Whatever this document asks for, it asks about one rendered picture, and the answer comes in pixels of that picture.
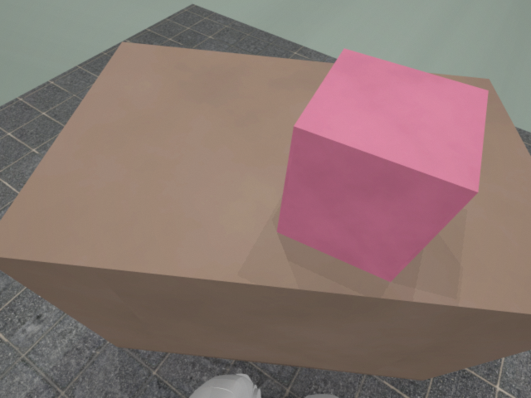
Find pedestal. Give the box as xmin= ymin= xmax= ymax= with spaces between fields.
xmin=0 ymin=42 xmax=531 ymax=381

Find robot left thigh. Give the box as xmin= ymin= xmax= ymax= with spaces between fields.
xmin=189 ymin=375 xmax=261 ymax=398

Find carton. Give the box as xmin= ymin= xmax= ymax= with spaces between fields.
xmin=277 ymin=49 xmax=489 ymax=282

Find robot left shin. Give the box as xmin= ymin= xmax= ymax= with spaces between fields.
xmin=237 ymin=374 xmax=254 ymax=385

